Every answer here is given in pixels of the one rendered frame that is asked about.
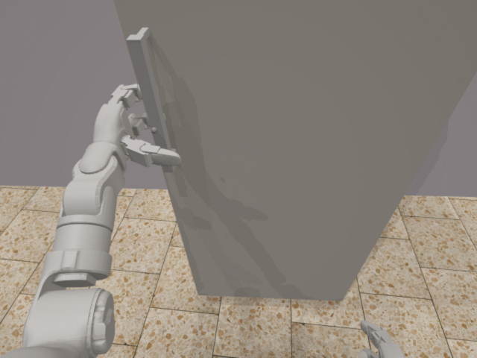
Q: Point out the fridge door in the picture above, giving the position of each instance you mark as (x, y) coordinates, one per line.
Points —
(300, 125)

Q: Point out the left robot forearm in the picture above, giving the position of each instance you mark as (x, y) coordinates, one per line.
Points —
(80, 254)

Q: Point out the left robot upper arm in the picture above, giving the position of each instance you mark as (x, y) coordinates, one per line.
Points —
(72, 323)

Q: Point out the robot left hand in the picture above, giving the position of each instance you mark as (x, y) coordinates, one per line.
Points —
(112, 125)

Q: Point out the handle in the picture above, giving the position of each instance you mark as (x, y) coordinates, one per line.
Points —
(145, 76)

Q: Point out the robot right hand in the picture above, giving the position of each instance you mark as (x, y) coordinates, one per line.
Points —
(381, 339)

